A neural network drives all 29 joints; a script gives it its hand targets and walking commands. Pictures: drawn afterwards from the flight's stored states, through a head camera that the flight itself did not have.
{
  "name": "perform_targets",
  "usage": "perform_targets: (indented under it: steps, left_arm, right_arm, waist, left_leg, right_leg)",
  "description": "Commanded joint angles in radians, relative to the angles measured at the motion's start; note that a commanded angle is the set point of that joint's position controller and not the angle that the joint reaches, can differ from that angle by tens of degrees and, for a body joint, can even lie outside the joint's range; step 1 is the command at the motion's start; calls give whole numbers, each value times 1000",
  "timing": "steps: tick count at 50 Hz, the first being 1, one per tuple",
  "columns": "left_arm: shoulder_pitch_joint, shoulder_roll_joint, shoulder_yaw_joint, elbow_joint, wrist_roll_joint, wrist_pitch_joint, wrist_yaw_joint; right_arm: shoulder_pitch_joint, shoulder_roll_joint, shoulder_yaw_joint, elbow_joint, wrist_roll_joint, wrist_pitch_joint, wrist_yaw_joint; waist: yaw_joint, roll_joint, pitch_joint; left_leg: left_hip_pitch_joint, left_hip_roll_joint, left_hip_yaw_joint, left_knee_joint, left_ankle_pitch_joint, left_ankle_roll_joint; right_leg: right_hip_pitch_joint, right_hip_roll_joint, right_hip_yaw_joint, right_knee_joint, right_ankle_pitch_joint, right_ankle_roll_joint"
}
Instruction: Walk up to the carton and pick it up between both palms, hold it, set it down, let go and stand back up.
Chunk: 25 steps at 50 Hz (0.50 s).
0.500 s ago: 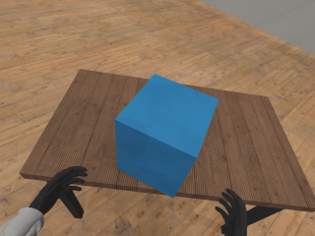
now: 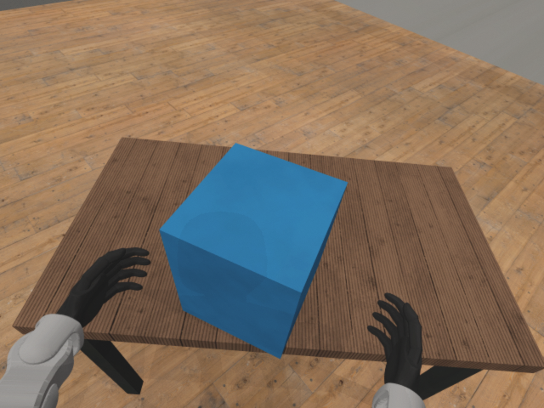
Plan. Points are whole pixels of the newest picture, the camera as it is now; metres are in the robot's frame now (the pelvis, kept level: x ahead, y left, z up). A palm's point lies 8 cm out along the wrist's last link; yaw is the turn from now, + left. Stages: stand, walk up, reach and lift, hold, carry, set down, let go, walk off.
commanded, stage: reach and lift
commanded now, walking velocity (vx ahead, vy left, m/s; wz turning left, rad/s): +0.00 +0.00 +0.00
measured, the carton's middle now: (258, 251) +0.37 +0.06 -0.01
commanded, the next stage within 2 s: none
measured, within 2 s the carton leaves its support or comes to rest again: neither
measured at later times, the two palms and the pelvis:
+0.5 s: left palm (107, 226) +0.32 +0.27 +0.10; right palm (410, 321) +0.24 -0.14 +0.08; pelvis +0.00 +0.00 +0.00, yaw -1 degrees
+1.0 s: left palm (129, 173) +0.37 +0.24 +0.16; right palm (427, 263) +0.29 -0.15 +0.14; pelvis -0.03 +0.01 +0.00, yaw -1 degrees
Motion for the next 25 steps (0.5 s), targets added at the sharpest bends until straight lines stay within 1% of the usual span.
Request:
perform_targets:
  steps: [1, 3, 5, 6, 7, 8, 10, 12, 13, 14, 16, 17, 18, 19, 20, 21, 22, 23, 25]
  left_arm:
    - [-168, 156, 85, -81, 9, 21, -14]
    - [-199, 164, 92, -65, 12, 38, -21]
    - [-234, 172, 97, -54, 13, 57, -27]
    - [-274, 167, 98, -48, 4, 51, -22]
    - [-288, 168, 100, -39, 3, 52, -21]
    - [-279, 166, 105, -2, 8, 55, -24]
    - [-369, 186, 104, 32, -1, 65, -31]
    - [-426, 204, 108, 41, -6, 79, -29]
    - [-456, 206, 105, 32, -12, 88, -28]
    - [-446, 200, 106, 22, -14, 95, -26]
    - [-466, 203, 111, 32, -5, 117, -25]
    - [-468, 197, 109, 52, -2, 131, -27]
    - [-481, 196, 114, 48, 5, 146, -26]
    - [-509, 197, 115, 49, 11, 164, -26]
    - [-530, 190, 109, 48, 9, 181, -25]
    - [-548, 189, 110, 25, 12, 200, -22]
    - [-561, 184, 106, 24, 11, 217, -19]
    - [-585, 183, 98, 20, -1, 232, -19]
    - [-617, 177, 92, 16, -1, 260, -13]
  right_arm:
    - [-53, 19, 44, -124, -5, 3, -36]
    - [-78, 21, 56, -123, -2, 19, -53]
    - [-111, 21, 62, -126, 4, 38, -67]
    - [-127, 10, 41, -146, 14, 33, -55]
    - [-135, 6, 42, -155, 17, 34, -52]
    - [-125, 8, 44, -138, 17, 42, -50]
    - [-190, 11, 48, -136, 18, 75, -58]
    - [-234, 11, 45, -152, 31, 114, -67]
    - [-264, 5, 41, -163, 36, 132, -71]
    - [-255, 5, 57, -177, 52, 145, -71]
    - [-284, -9, 54, -187, 73, 166, -71]
    - [-284, -15, 45, -170, 78, 178, -71]
    - [-305, -36, 39, -174, 90, 186, -73]
    - [-332, -47, 34, -159, 100, 202, -72]
    - [-360, -57, 18, -157, 107, 222, -72]
    - [-369, -69, 5, -160, 116, 239, -72]
    - [-387, -79, -8, -158, 122, 255, -70]
    - [-418, -83, -14, -183, 136, 272, -67]
    - [-449, -92, -38, -169, 146, 309, -62]
  waist:
    - [-24, 99, -135]
    - [-26, 86, -132]
    - [-28, 79, -130]
    - [-49, 109, -138]
    - [-53, 105, -143]
    - [-54, 94, -123]
    - [-66, 65, -125]
    - [-65, 62, -138]
    - [-65, 61, -148]
    - [-60, 69, -171]
    - [-63, 81, -200]
    - [-73, 87, -192]
    - [-68, 102, -215]
    - [-68, 109, -199]
    - [-74, 105, -187]
    - [-76, 121, -196]
    - [-78, 124, -198]
    - [-77, 121, -203]
    - [-88, 122, -200]
  left_leg:
    - [245, 47, -66, -43, 239, -31]
    - [234, 41, -58, -57, 199, -27]
    - [229, 39, -52, -67, 175, -23]
    - [207, 36, -49, -50, 195, -25]
    - [202, 36, -45, -46, 202, -23]
    - [189, 34, -43, -54, 171, -16]
    - [158, 34, -42, -72, 103, -2]
    - [137, 31, -34, -83, 68, 8]
    - [140, 32, -33, -87, 79, 9]
    - [160, 33, -34, -83, 117, 9]
    - [185, 29, -32, -71, 180, 4]
    - [192, 28, -34, -71, 199, -1]
    - [212, 29, -31, -65, 233, -7]
    - [213, 29, -30, -69, 230, -9]
    - [209, 30, -28, -73, 234, -10]
    - [221, 31, -25, -79, 258, -17]
    - [223, 32, -22, -80, 270, -20]
    - [217, 30, -20, -81, 268, -19]
    - [234, 31, -19, -86, 277, -28]
  right_leg:
    - [-208, -68, -24, -46, 323, 1]
    - [-198, -76, -27, -43, 361, 20]
    - [-196, -78, -30, -43, 380, 30]
    - [-196, -73, -24, -17, 353, -6]
    - [-195, -72, -20, -18, 345, -13]
    - [-186, -73, -17, -21, 323, -14]
    - [-177, -81, -13, -18, 320, -7]
    - [-157, -85, -6, -10, 311, -5]
    - [-150, -80, -12, -8, 317, -6]
    - [-144, -78, -10, -5, 349, -7]
    - [-145, -71, -15, -3, 406, -10]
    - [-150, -69, -18, -3, 429, -10]
    - [-155, -61, -22, -3, 441, -13]
    - [-158, -54, -23, -10, 407, -17]
    - [-163, -46, -27, -15, 390, -22]
    - [-162, -39, -28, -21, 381, -27]
    - [-168, -29, -34, -23, 355, -33]
    - [-164, -27, -31, -29, 348, -35]
    - [-177, -19, -39, -38, 324, -41]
